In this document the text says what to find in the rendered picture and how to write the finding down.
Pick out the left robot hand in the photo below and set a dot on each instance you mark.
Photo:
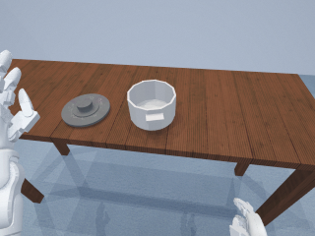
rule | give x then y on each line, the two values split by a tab
24	120

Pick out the lid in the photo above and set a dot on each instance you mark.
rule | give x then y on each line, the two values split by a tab
75	117

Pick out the knob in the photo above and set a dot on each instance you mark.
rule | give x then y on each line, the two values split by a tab
84	103

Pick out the pot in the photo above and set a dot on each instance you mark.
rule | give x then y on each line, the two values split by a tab
152	104

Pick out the table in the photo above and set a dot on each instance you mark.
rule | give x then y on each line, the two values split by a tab
245	117

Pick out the right robot hand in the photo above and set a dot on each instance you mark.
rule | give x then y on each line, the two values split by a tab
251	225

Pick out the left robot forearm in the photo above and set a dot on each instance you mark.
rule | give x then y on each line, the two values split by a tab
12	177

